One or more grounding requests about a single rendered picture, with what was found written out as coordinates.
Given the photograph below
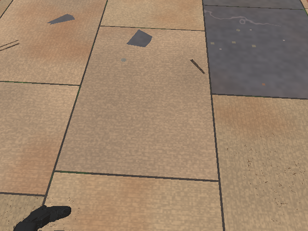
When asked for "left robot hand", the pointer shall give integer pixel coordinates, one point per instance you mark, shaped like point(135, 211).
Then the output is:
point(42, 216)

